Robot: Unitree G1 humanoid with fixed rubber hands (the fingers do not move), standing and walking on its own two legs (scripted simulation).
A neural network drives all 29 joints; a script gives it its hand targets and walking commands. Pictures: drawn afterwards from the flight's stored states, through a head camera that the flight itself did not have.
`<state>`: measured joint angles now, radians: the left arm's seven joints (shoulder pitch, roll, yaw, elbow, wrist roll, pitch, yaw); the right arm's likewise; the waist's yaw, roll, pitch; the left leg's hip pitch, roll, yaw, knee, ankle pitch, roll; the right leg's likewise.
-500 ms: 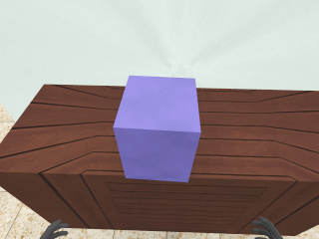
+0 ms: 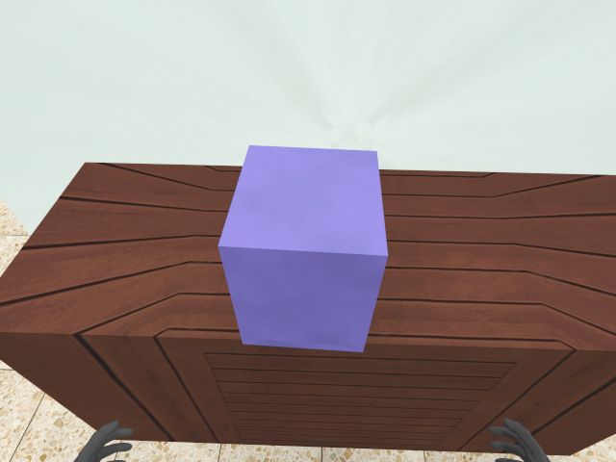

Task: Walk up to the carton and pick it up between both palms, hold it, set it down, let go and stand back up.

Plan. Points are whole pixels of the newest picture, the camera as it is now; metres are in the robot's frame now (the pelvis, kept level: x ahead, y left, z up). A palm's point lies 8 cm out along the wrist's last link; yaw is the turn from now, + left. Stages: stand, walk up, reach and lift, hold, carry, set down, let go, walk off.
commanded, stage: stand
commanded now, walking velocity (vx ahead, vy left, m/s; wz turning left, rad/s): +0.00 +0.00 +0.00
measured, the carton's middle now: (307, 251) +0.42 +0.00 +0.02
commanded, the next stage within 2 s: none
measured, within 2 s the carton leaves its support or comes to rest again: neither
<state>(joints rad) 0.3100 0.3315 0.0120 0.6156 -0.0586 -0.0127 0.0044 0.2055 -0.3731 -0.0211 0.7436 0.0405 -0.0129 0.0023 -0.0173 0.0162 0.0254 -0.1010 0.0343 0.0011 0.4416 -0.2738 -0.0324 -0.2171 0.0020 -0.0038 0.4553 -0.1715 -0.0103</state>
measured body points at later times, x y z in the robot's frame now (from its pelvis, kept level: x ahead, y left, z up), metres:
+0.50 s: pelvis +0.00 +0.00 +0.00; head -0.01 -0.01 +0.45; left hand +0.13 +0.28 -0.08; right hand +0.13 -0.30 -0.10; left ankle -0.02 +0.14 -0.74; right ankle +0.05 -0.11 -0.74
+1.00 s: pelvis +0.00 +0.00 +0.00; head +0.00 -0.01 +0.45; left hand +0.13 +0.29 -0.09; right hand +0.12 -0.30 -0.10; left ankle -0.02 +0.14 -0.74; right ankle +0.05 -0.11 -0.74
